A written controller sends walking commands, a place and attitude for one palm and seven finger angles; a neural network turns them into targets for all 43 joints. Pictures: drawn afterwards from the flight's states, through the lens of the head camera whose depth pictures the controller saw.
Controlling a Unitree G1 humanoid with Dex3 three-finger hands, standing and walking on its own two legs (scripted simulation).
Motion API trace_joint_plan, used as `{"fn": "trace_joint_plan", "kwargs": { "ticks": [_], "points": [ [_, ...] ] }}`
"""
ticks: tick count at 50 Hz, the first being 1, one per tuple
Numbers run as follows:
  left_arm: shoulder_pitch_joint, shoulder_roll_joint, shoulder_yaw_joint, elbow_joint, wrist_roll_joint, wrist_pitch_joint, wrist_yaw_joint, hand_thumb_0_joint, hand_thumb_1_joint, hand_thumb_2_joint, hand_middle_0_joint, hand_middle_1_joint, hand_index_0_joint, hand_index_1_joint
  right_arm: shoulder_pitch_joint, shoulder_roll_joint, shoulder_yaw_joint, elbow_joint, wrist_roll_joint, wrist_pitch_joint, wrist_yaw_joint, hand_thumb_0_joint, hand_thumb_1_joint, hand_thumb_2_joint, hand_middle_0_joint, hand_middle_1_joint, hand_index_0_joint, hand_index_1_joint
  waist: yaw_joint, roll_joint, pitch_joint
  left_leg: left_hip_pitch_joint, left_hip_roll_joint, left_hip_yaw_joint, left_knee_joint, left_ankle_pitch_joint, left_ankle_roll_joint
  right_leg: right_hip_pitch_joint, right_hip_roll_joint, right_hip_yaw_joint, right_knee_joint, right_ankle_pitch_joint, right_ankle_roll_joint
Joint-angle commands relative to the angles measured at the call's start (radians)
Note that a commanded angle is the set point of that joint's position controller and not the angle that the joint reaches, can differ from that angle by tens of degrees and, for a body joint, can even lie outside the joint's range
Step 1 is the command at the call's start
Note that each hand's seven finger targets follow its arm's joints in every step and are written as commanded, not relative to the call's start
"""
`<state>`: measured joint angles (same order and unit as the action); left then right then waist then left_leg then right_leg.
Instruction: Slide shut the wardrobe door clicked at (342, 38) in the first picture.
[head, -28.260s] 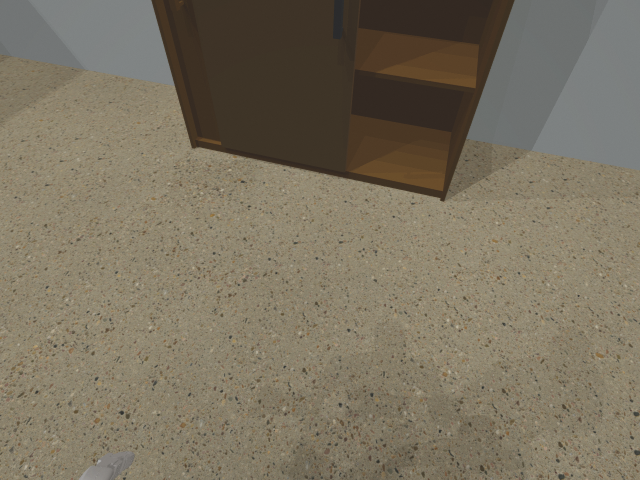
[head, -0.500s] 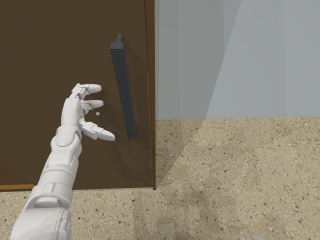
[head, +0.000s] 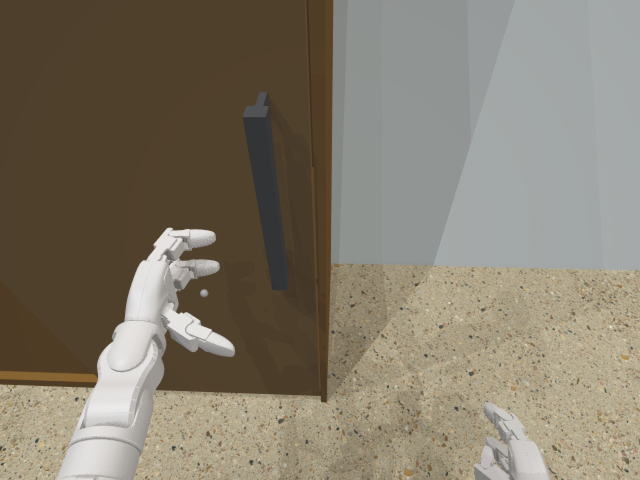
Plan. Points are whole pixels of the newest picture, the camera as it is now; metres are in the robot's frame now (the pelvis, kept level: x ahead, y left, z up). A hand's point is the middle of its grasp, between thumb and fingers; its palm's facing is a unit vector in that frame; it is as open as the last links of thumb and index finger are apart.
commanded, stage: slip the hand off the handle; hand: left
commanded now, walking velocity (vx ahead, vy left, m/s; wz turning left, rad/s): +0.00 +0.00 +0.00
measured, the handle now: (272, 205) +0.47 +0.12 +0.09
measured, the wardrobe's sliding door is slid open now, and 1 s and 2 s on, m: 0.00 0.00 0.00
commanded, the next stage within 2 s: draw the hand back to the body in 0.10 s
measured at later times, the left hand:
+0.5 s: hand (183, 308) +0.27 +0.19 +0.11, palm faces +0.07 -1.00 -0.03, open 14.7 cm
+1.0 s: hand (108, 335) +0.22 +0.24 +0.13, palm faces +0.38 -0.89 -0.27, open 13.0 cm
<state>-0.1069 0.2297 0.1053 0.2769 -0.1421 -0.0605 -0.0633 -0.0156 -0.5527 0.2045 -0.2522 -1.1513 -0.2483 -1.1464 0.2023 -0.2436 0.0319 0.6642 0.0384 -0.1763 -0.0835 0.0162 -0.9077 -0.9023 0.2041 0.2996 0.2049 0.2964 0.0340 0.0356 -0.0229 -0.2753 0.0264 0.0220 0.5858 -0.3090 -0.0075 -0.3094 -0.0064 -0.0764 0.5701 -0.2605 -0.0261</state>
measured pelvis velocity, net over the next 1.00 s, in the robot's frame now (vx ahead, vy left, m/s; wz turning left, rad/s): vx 0.00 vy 0.00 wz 0.00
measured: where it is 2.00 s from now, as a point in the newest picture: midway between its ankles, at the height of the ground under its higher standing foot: outside the picture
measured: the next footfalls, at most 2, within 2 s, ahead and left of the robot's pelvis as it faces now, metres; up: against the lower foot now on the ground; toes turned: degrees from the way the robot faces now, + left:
none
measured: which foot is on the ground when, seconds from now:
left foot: down 0.00-1.00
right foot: down 0.00-1.00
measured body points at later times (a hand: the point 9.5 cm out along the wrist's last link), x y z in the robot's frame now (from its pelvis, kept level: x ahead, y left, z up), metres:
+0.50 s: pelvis +0.00 -0.01 +0.00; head -0.01 -0.03 +0.45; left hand +0.26 +0.24 +0.11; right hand +0.18 -0.23 -0.08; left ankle +0.00 +0.12 -0.73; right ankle +0.03 -0.10 -0.73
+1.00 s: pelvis +0.00 +0.00 +0.01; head -0.01 -0.01 +0.46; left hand +0.19 +0.28 +0.15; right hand +0.20 -0.21 -0.07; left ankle +0.00 +0.12 -0.73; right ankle +0.03 -0.10 -0.73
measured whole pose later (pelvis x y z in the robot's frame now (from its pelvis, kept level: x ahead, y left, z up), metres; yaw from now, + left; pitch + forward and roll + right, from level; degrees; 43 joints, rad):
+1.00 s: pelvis +0.00 +0.00 +0.01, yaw +0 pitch -5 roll -1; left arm 0.34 0.28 0.20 -0.26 -0.08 -0.07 0.11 -0.01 -0.17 0.39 -0.24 -0.92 -0.24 -0.92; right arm 0.18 -0.22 0.04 0.68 -0.01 -0.22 -0.10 0.02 -0.91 -0.90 0.20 0.30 0.21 0.30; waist 0.08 0.04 0.05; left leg -0.11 0.03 0.02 0.46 -0.26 -0.01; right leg -0.14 0.00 -0.08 0.43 -0.21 -0.02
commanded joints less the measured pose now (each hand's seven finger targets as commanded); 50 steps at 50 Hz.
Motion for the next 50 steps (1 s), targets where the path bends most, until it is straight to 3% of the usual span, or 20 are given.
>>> {"fn": "trace_joint_plan", "kwargs": {
  "ticks": [1, 2, 5, 7, 9, 11, 12, 14, 17, 18, 19, 23, 25, 31, 36, 37, 38, 39, 43, 50],
  "points": [
    [-0.194, 0.152, 0.083, -0.301, -0.018, -0.041, -0.008, 0.000, -0.550, 0.200, -0.250, -1.150, -0.250, -1.150, -0.085, -0.109, -0.044, -0.152, -0.001, -0.069, -0.010, 0.000, -0.900, -0.900, 0.200, 0.300, 0.200, 0.300, 0.003, -0.052, -0.196, 0.023, -0.046, -0.018, -0.079, 0.144, 0.025, 0.132, 0.011, 0.056, -0.090, 0.156, 0.015],
    [-0.165, 0.184, 0.112, -0.319, -0.019, -0.049, -0.004, 0.000, -0.550, 0.200, -0.250, -1.150, -0.250, -1.150, -0.086, -0.111, -0.044, -0.153, -0.002, -0.071, -0.010, 0.000, -0.900, -0.900, 0.200, 0.300, 0.200, 0.300, 0.011, -0.046, -0.193, 0.019, -0.045, -0.019, -0.079, 0.145, 0.023, 0.140, 0.012, 0.058, -0.089, 0.151, 0.014],
    [-0.165, 0.140, 0.066, -0.378, -0.013, -0.065, -0.001, 0.000, -0.550, 0.200, -0.250, -1.150, -0.250, -1.150, -0.098, -0.101, -0.038, -0.155, -0.005, -0.084, -0.010, 0.000, -0.900, -0.900, 0.200, 0.300, 0.200, 0.300, -0.006, -0.027, -0.159, 0.023, -0.045, -0.018, -0.076, 0.142, 0.024, 0.117, 0.012, 0.059, -0.090, 0.156, 0.018],
    [-0.192, 0.164, 0.073, -0.396, -0.009, -0.074, 0.004, 0.000, -0.550, 0.200, -0.250, -1.150, -0.250, -1.150, -0.097, -0.106, -0.035, -0.148, -0.005, -0.090, -0.013, 0.000, -0.900, -0.900, 0.200, 0.300, 0.200, 0.300, -0.019, -0.021, -0.135, 0.017, -0.043, -0.020, -0.079, 0.112, 0.023, 0.100, 0.013, 0.060, -0.100, 0.105, 0.018],
    [-0.249, 0.146, 0.046, -0.410, -0.003, -0.080, 0.009, 0.000, -0.550, 0.200, -0.250, -1.150, -0.250, -1.150, -0.102, -0.102, -0.031, -0.141, -0.006, -0.101, -0.019, 0.000, -0.900, -0.900, 0.200, 0.300, 0.200, 0.300, -0.030, 0.012, -0.133, 0.027, -0.045, -0.023, -0.080, 0.089, 0.022, 0.080, 0.012, 0.059, -0.105, 0.073, 0.016],
    [-0.213, 0.135, 0.042, -0.393, -0.007, -0.079, 0.006, 0.000, -0.550, 0.200, -0.250, -1.150, -0.250, -1.150, -0.098, -0.103, -0.032, -0.134, -0.007, -0.112, -0.020, 0.000, -0.900, -0.900, 0.200, 0.300, 0.200, 0.300, -0.025, 0.008, -0.135, 0.026, -0.044, -0.028, -0.079, 0.096, 0.021, 0.084, 0.013, 0.058, -0.104, 0.082, 0.016],
    [-0.263, 0.066, 0.062, -0.414, -0.146, -0.117, -0.047, 0.000, -0.550, 0.200, -0.250, -1.150, -0.250, -1.150, -0.106, -0.106, -0.024, -0.123, -0.005, -0.126, -0.028, 0.000, -0.900, -0.900, 0.200, 0.300, 0.200, 0.300, -0.036, -0.059, -0.144, 0.026, -0.053, -0.036, -0.064, 0.097, 0.019, 0.111, 0.014, 0.057, -0.112, 0.083, 0.011],
    [-0.213, 0.147, 0.130, -0.359, -0.169, -0.144, -0.102, 0.000, -0.550, 0.200, -0.250, -1.150, -0.250, -1.150, -0.112, -0.110, -0.025, -0.108, -0.002, -0.143, -0.039, 0.000, -0.900, -0.900, 0.200, 0.300, 0.200, 0.300, -0.003, -0.063, -0.171, 0.002, -0.052, -0.031, -0.060, 0.090, 0.016, 0.152, 0.002, 0.086, -0.110, 0.082, 0.011],
    [-0.057, 0.192, 0.160, -0.347, -0.113, -0.131, -0.104, 0.000, -0.550, 0.200, -0.250, -1.150, -0.250, -1.150, -0.098, -0.109, -0.029, -0.125, -0.006, -0.149, -0.027, 0.000, -0.900, -0.900, 0.200, 0.300, 0.200, 0.300, 0.036, 0.006, -0.214, 0.012, -0.051, -0.027, -0.076, 0.141, 0.013, 0.179, 0.002, 0.066, -0.072, 0.152, 0.008],
    [-0.014, 0.158, 0.131, -0.355, -0.100, -0.115, -0.103, 0.000, -0.550, 0.200, -0.250, -1.150, -0.250, -1.150, -0.102, -0.101, -0.027, -0.137, -0.004, -0.148, -0.021, 0.000, -0.900, -0.900, 0.200, 0.300, 0.200, 0.300, 0.034, 0.031, -0.197, 0.011, -0.051, -0.022, -0.079, 0.156, 0.014, 0.171, 0.000, 0.060, -0.067, 0.179, 0.009],
    [0.007, 0.158, 0.134, -0.362, -0.096, -0.095, -0.099, 0.000, -0.550, 0.200, -0.250, -1.150, -0.250, -1.150, -0.098, -0.102, -0.028, -0.142, -0.003, -0.145, -0.016, 0.000, -0.900, -0.900, 0.200, 0.300, 0.200, 0.300, 0.036, 0.001, -0.188, 0.006, -0.049, -0.024, -0.084, 0.172, 0.013, 0.176, 0.003, 0.049, -0.060, 0.204, 0.009],
    [-0.004, 0.173, 0.162, -0.434, -0.139, -0.025, -0.114, 0.000, -0.550, 0.200, -0.250, -1.150, -0.250, -1.150, -0.124, -0.110, -0.027, -0.167, 0.006, -0.142, -0.022, 0.000, -0.900, -0.900, 0.200, 0.300, 0.200, 0.300, 0.029, -0.077, -0.134, -0.012, -0.046, -0.021, -0.085, 0.129, 0.021, 0.164, 0.001, 0.064, -0.097, 0.144, 0.019],
    [-0.045, 0.174, 0.169, -0.502, -0.154, -0.023, -0.115, 0.000, -0.550, 0.200, -0.250, -1.150, -0.250, -1.150, -0.133, -0.109, -0.025, -0.171, 0.006, -0.150, -0.029, 0.000, -0.900, -0.900, 0.200, 0.300, 0.200, 0.300, 0.024, -0.061, -0.133, 0.008, -0.047, -0.024, -0.086, 0.118, 0.022, 0.155, 0.004, 0.068, -0.112, 0.107, 0.019],
    [0.029, 0.191, 0.187, -0.580, -0.149, -0.061, -0.116, 0.000, -0.550, 0.200, -0.250, -1.150, -0.250, -1.150, -0.117, -0.111, -0.022, -0.156, -0.001, -0.183, -0.031, 0.000, -0.900, -0.900, 0.200, 0.300, 0.200, 0.300, 0.023, -0.010, -0.134, 0.048, -0.043, -0.033, -0.093, 0.169, 0.019, 0.158, 0.015, 0.048, -0.098, 0.177, 0.015],
    [0.106, 0.201, 0.199, -0.580, -0.169, 0.008, -0.161, 0.000, -0.369, 0.287, -0.244, -1.044, -0.244, -1.044, -0.134, -0.115, -0.017, -0.159, 0.012, -0.184, -0.039, 0.000, -0.900, -0.900, 0.200, 0.300, 0.200, 0.300, 0.035, 0.014, -0.091, 0.043, -0.043, -0.030, -0.109, 0.135, 0.019, 0.163, 0.013, 0.045, -0.123, 0.132, 0.014],
    [0.083, 0.311, 0.242, -0.718, -0.042, -0.049, -0.008, 0.000, -0.332, 0.305, -0.242, -1.023, -0.242, -1.023, -0.130, -0.102, -0.040, -0.152, -0.024, -0.175, -0.034, 0.000, -0.900, -0.900, 0.200, 0.300, 0.200, 0.300, 0.040, -0.008, -0.046, 0.039, -0.034, -0.019, -0.136, 0.124, 0.016, 0.167, -0.007, 0.069, -0.188, 0.083, 0.019],
    [0.170, 0.211, 0.186, -0.684, -0.018, -0.058, 0.052, 0.000, -0.296, 0.322, -0.241, -1.001, -0.241, -1.001, -0.137, -0.091, -0.035, -0.146, -0.038, -0.169, -0.029, 0.000, -0.900, -0.900, 0.200, 0.300, 0.200, 0.300, 0.026, -0.023, -0.011, 0.040, -0.034, -0.014, -0.147, 0.109, 0.016, 0.162, -0.007, 0.056, -0.199, 0.063, 0.021],
    [0.244, 0.164, 0.152, -0.653, -0.010, -0.053, 0.077, 0.000, -0.260, 0.340, -0.240, -0.980, -0.240, -0.980, -0.130, -0.089, -0.032, -0.148, -0.036, -0.159, -0.025, 0.000, -0.900, -0.900, 0.200, 0.300, 0.200, 0.300, 0.021, -0.069, 0.011, 0.037, -0.030, -0.015, -0.154, 0.102, 0.016, 0.152, -0.006, 0.047, -0.197, 0.050, 0.025],
    [0.249, 0.212, 0.172, -0.766, 0.045, -0.075, 0.154, 0.000, -0.115, 0.410, -0.235, -0.895, -0.235, -0.895, -0.131, -0.092, -0.039, -0.148, -0.042, -0.120, -0.018, 0.000, -0.900, -0.900, 0.200, 0.300, 0.200, 0.300, 0.024, 0.028, -0.052, 0.096, -0.023, -0.009, -0.193, 0.116, 0.015, 0.212, -0.003, 0.052, -0.209, 0.065, 0.018],
    [0.265, 0.233, 0.205, -0.774, 0.079, -0.086, 0.209, 0.000, 0.139, 0.533, -0.226, -0.746, -0.226, -0.746, -0.150, -0.083, -0.041, -0.140, -0.047, -0.083, -0.026, 0.000, -0.900, -0.900, 0.200, 0.300, 0.200, 0.300, 0.024, 0.020, -0.037, 0.134, -0.019, -0.004, -0.230, 0.130, 0.018, 0.243, 0.002, 0.047, -0.245, 0.064, 0.017]
  ]
}}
